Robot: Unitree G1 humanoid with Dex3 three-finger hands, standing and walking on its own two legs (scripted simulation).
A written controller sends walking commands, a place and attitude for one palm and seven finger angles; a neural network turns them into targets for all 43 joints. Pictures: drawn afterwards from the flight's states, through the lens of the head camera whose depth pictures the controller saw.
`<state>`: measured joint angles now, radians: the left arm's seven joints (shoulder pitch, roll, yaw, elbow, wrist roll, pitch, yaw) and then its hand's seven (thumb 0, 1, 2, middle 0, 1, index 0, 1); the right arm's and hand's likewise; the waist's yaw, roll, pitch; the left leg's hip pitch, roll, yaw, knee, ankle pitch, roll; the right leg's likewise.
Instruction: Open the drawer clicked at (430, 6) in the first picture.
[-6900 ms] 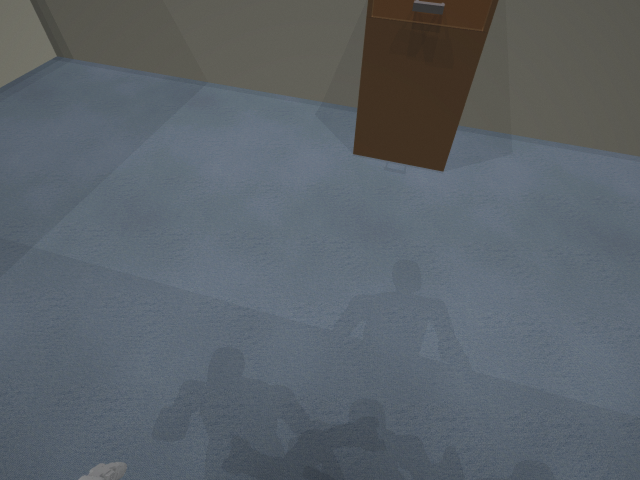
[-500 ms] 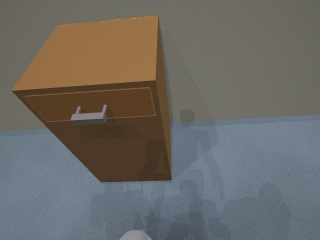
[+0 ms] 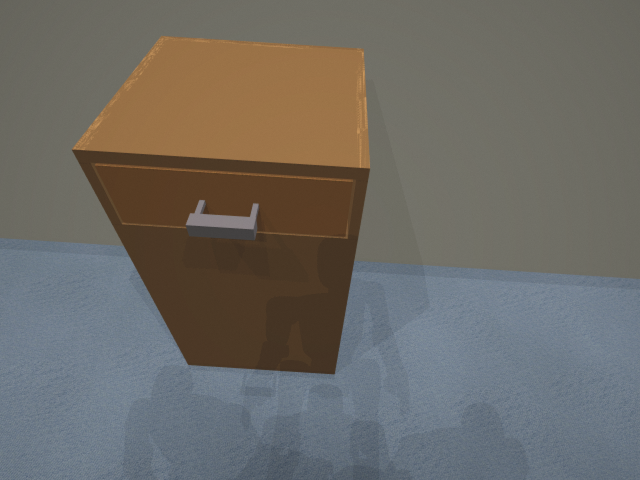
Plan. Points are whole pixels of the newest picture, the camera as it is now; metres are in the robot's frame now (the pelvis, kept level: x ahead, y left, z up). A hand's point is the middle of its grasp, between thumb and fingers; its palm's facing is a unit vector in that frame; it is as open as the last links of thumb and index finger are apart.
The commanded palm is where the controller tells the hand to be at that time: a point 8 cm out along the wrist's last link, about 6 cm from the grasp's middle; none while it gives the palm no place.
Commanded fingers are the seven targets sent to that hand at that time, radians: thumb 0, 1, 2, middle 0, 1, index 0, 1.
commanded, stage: come to a stop and stand still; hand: left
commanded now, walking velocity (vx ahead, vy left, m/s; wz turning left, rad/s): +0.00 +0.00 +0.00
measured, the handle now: (225, 216) +0.52 +0.22 -0.02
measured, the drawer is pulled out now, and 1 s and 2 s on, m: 0.00 0.00 0.00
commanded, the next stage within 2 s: look again from close up in 0.18 s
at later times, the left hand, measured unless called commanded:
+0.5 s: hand out of the picture +0.01 +0.19 -0.18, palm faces -0.01 -0.98 -0.20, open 7.3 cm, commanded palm none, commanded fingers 0.00 0.90 0.90 -0.20 -0.30 -0.20 -0.30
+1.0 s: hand out of the picture +0.07 +0.23 -0.10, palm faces -0.10 -0.80 -0.59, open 7.4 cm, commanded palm +0.09 +0.24 -0.05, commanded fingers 0.00 0.69 0.81 -0.22 -0.44 -0.22 -0.44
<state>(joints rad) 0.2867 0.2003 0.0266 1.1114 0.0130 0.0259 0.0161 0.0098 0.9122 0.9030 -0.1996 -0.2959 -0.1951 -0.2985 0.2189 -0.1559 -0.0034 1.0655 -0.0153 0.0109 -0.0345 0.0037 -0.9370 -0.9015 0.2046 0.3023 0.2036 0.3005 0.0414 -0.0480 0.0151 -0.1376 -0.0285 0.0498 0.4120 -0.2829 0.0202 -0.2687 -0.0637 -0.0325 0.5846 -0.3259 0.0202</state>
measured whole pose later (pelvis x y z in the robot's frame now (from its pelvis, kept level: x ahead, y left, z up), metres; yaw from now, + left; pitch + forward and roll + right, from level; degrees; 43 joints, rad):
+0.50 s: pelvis -0.01 +0.02 -0.01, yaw -1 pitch -2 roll -1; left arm 0.25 0.16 -0.02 1.11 0.00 -0.01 0.04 0.01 0.92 0.90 -0.20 -0.30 -0.20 -0.30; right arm 0.32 -0.15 0.02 1.07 -0.01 -0.01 -0.02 0.01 -0.91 -0.90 0.20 0.30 0.20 0.30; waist -0.02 0.01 0.03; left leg -0.16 -0.01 0.06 0.54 -0.34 0.04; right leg -0.21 -0.04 -0.03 0.52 -0.28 0.03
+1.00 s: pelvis -0.04 +0.02 -0.01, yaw +0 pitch +0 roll +1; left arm 0.52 0.27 -0.10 0.22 0.29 0.11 0.22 0.05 0.91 0.88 -0.21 -0.32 -0.20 -0.33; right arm 0.37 -0.21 0.01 0.86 0.04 -0.25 -0.10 0.02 -0.93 -0.90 0.21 0.30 0.20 0.30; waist 0.01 0.01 -0.02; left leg -0.27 -0.05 0.07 0.58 -0.32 0.05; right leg -0.34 -0.06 0.02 0.64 -0.30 0.00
